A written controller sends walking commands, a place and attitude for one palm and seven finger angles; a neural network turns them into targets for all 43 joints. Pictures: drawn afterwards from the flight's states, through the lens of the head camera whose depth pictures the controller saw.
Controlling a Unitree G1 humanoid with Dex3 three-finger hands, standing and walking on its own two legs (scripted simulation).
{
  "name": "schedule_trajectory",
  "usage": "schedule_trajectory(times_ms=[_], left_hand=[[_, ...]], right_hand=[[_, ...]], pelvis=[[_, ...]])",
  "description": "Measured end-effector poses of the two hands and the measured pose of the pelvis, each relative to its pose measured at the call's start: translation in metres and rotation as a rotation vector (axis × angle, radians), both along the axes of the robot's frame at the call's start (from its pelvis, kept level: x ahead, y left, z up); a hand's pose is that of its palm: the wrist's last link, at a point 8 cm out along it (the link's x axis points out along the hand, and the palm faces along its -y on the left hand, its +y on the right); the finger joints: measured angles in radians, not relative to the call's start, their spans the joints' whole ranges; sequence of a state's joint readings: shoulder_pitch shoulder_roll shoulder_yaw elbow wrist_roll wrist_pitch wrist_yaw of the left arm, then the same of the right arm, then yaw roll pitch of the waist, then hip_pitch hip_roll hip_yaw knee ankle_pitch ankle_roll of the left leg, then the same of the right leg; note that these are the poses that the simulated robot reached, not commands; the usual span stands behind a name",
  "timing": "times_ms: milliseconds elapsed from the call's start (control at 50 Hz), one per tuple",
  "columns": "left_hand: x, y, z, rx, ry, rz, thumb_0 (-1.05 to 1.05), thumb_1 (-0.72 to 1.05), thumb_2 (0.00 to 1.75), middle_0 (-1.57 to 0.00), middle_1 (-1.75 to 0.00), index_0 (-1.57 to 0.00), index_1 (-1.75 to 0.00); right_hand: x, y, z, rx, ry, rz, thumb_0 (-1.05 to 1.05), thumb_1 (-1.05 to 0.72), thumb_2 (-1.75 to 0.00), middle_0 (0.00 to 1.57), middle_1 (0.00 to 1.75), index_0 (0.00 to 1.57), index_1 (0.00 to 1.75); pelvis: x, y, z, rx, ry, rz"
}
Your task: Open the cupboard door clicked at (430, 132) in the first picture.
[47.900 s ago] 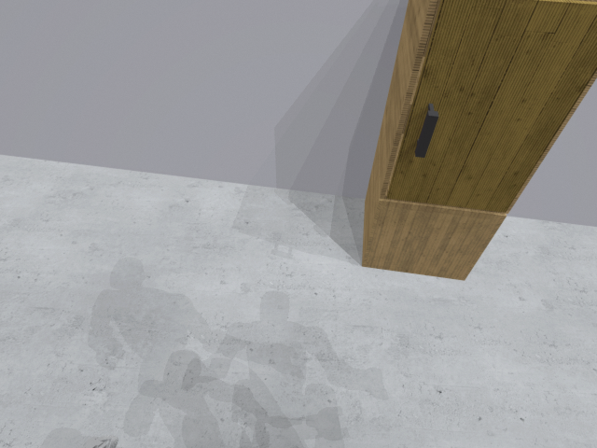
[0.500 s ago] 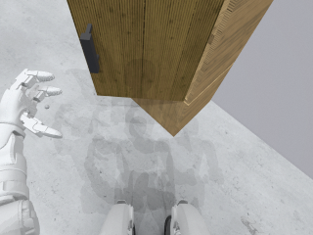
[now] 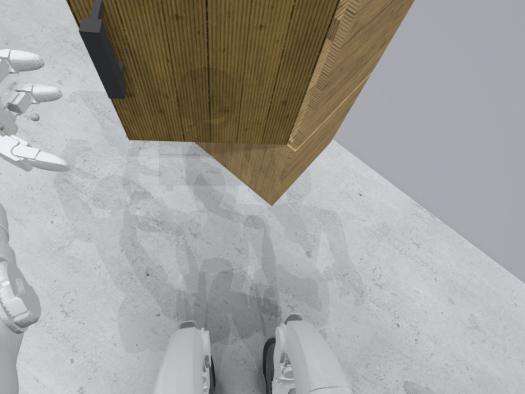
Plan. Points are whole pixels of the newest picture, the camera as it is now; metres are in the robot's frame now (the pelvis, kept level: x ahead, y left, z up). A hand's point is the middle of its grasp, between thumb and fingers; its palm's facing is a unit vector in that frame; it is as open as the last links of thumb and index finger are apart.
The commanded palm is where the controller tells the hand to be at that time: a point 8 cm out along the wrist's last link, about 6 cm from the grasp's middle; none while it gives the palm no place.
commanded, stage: move the hooked fingers beside the handle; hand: left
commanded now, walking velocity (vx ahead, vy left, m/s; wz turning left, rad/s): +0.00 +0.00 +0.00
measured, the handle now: (108, 51) +0.61 +0.22 +0.05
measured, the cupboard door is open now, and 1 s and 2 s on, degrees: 43 43 43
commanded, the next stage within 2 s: slide the fingers in behind the handle in 1.14 s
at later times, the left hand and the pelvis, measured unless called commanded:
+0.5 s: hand (49, 75) +0.55 +0.29 +0.06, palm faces -0.01 -1.00 -0.03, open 14.0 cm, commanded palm +0.55 +0.31 +0.05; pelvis +0.00 +0.01 -0.02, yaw -2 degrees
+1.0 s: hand (46, 83) +0.54 +0.29 +0.06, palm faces +0.00 -1.00 -0.02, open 14.0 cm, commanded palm +0.54 +0.31 +0.05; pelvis +0.01 +0.01 +0.00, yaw -1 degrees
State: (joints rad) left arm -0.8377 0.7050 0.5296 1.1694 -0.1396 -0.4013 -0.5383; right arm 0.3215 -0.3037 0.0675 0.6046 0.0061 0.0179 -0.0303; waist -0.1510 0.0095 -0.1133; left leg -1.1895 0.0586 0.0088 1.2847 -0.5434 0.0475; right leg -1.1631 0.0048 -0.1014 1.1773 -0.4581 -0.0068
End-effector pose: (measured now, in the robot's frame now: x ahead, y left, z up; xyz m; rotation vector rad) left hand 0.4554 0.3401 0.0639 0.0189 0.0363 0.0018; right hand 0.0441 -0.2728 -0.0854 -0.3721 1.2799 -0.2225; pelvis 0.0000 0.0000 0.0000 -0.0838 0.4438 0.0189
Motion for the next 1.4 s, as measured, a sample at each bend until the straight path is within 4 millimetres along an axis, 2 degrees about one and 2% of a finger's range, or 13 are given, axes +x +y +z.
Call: schedule_trajectory(times_ms=[200,420,600,740,920,1100,1260,1400], left_hand=[[0.032,0.007,-0.001,0.005,0.000,0.000,-0.02,-0.50,0.30,-0.30,-1.20,-0.30,-1.20],[0.069,0.003,0.000,0.002,0.004,-0.008,-0.02,-0.50,0.30,-0.30,-1.20,-0.30,-1.20],[0.076,0.002,-0.010,0.010,0.025,-0.006,-0.02,-0.50,0.30,-0.30,-1.20,-0.30,-1.20],[0.073,0.005,-0.008,0.008,0.026,0.004,-0.02,-0.50,0.30,-0.30,-1.20,-0.30,-1.20],[0.065,0.003,-0.003,0.002,0.021,-0.008,-0.02,-0.50,0.30,-0.29,-1.20,-0.29,-1.20],[0.059,0.000,-0.003,0.013,0.003,0.001,-0.02,-0.50,0.30,-0.30,-1.20,-0.30,-1.20],[0.056,-0.004,-0.003,0.003,0.018,0.000,-0.02,-0.50,0.30,-0.30,-1.20,-0.30,-1.20],[0.059,-0.007,-0.002,0.014,-0.005,-0.005,-0.02,-0.50,0.30,-0.30,-1.20,-0.30,-1.20]], right_hand=[[-0.026,0.001,-0.003,-0.025,0.078,-0.028,0.01,-0.91,-0.90,0.21,0.30,0.20,0.30],[-0.055,0.015,-0.003,-0.026,0.170,-0.069,0.00,-0.90,-0.90,0.21,0.30,0.20,0.30],[-0.069,0.030,0.001,0.007,0.223,-0.115,0.00,-0.90,-0.90,0.21,0.30,0.20,0.30],[-0.063,0.032,0.005,0.017,0.234,-0.114,0.00,-0.90,-0.90,0.21,0.30,0.20,0.30],[-0.039,0.022,0.011,0.004,0.188,-0.087,0.00,-0.90,-0.90,0.21,0.30,0.20,0.30],[-0.021,0.014,0.008,-0.006,0.139,-0.059,0.00,-0.91,-0.90,0.21,0.30,0.20,0.30],[-0.021,0.013,0.003,0.006,0.129,-0.054,0.00,-0.91,-0.90,0.21,0.30,0.20,0.30],[-0.032,0.014,-0.002,0.008,0.141,-0.064,0.00,-0.91,-0.90,0.21,0.30,0.20,0.30]], pelvis=[[-0.004,0.002,-0.010,-0.020,0.044,-0.002],[-0.005,0.009,-0.016,-0.038,0.090,-0.003],[0.001,0.013,-0.012,-0.039,0.101,-0.019],[0.007,0.014,-0.006,-0.040,0.094,-0.012],[0.013,0.012,0.001,-0.037,0.077,-0.006],[0.012,0.009,0.000,-0.034,0.065,-0.003],[0.008,0.006,-0.002,-0.030,0.060,-0.003],[0.004,0.004,-0.007,-0.030,0.066,-0.006]])
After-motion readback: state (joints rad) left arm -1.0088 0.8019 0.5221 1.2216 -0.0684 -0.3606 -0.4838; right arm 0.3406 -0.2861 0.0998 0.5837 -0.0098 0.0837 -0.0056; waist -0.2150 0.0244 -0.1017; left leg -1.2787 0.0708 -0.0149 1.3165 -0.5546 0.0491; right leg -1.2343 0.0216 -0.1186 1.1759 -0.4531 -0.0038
